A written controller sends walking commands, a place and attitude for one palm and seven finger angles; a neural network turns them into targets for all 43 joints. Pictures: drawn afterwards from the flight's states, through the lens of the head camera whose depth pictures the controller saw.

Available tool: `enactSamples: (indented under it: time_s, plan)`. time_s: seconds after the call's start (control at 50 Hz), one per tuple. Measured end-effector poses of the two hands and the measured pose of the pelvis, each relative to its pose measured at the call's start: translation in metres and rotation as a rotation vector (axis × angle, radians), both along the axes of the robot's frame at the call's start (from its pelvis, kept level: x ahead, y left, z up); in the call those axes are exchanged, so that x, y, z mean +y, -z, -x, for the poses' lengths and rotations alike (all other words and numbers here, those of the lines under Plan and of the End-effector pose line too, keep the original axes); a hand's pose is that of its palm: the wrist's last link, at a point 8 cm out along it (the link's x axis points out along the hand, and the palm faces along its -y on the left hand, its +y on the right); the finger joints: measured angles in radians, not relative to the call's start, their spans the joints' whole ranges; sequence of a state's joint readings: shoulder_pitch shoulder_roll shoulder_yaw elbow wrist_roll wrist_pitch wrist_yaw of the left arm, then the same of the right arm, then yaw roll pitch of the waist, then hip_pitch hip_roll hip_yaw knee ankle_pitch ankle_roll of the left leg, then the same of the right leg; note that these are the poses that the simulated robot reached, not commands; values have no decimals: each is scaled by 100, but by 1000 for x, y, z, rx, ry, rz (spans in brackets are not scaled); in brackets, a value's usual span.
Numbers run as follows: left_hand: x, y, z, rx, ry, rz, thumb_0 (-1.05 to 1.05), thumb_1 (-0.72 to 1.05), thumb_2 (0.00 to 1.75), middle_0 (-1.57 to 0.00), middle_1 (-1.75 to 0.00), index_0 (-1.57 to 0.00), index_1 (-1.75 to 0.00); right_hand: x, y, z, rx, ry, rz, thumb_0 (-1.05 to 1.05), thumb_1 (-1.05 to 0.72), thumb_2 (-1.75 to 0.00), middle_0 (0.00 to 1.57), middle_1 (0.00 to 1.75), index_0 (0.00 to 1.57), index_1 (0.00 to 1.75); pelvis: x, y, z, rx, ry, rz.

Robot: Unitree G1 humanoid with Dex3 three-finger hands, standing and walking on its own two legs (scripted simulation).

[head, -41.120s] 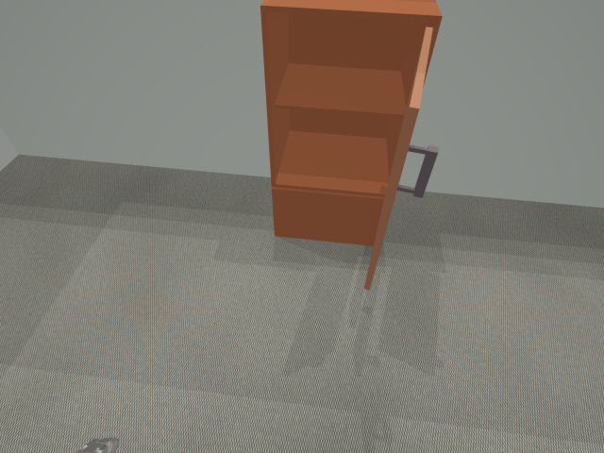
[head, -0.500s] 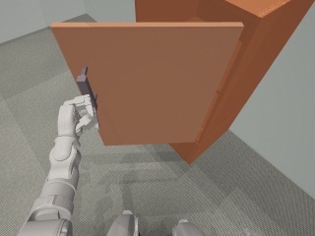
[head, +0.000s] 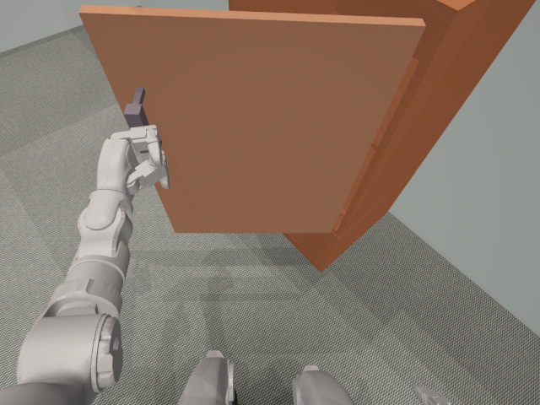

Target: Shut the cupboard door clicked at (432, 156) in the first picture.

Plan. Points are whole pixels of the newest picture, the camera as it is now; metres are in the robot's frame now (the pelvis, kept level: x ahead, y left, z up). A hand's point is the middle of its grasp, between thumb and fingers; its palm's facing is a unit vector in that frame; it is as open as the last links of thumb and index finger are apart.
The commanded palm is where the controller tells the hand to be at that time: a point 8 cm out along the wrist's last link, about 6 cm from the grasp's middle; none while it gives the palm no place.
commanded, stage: push the door shut along its arc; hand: left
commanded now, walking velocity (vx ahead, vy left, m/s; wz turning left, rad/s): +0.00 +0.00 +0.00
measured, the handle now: (147, 130) +0.52 +0.20 +0.07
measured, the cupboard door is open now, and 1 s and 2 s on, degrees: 50 33 27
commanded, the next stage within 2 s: pull the fist back off the door in 1.46 s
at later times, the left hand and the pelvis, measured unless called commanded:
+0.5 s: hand (175, 134) +0.51 +0.15 +0.07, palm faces -0.15 -0.99 -0.02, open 3.1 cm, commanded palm +0.51 +0.19 +0.07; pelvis +0.00 +0.00 -0.02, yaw -2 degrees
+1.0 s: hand (198, 110) +0.56 +0.12 +0.07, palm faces -0.28 -0.96 -0.02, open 3.1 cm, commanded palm +0.57 +0.14 +0.07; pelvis +0.00 +0.01 -0.03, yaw -3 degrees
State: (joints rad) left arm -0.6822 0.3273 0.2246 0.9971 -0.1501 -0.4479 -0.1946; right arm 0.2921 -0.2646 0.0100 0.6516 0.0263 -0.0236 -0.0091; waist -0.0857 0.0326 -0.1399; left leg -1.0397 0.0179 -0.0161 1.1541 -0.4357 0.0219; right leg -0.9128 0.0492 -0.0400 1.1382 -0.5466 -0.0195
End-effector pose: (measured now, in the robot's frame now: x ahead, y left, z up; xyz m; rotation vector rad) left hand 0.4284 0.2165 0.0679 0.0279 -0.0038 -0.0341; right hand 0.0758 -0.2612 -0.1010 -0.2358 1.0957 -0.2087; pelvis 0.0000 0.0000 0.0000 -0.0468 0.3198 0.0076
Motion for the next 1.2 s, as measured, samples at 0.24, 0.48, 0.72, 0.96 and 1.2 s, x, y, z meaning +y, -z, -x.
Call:
enactSamples:
  time_s: [0.24, 0.48, 0.72, 0.96, 1.2]
  plan:
    - [-5, 0, -34, 15, 49, 9, 2, 90, 90, -131, -150, -132, -150, -3, 9, 52, 132, 67, 9, 0, -91, -90, 20, 29, 20, 30, 1, 8, 3, 43, 7, 8]
    - [-8, -1, -68, 27, 107, 10, 2, 90, 90, -130, -150, -131, -150, -2, 10, 81, 192, 114, 24, 0, -91, -90, 20, 29, 20, 30, 3, 17, 5, 87, 17, 23]
    - [-16, -2, -95, 39, 165, 12, 2, 90, 90, -130, -150, -130, -150, 5, 14, 90, 222, 123, 23, 0, -91, -90, 20, 29, 20, 30, 8, 24, 5, 123, 20, 36]
    - [-35, -5, -125, 41, 231, 3, 2, 90, 90, -130, -150, -130, -150, 11, 18, 101, 247, 148, 33, 0, -91, -90, 20, 29, 20, 30, 10, 33, 4, 165, 28, 47]
    - [-64, -9, -157, 43, 291, 5, 2, 90, 90, -130, -150, -130, -150, 18, 20, 127, 311, 205, 34, 0, -91, -90, 20, 29, 20, 30, 11, 41, 1, 205, 44, 48]
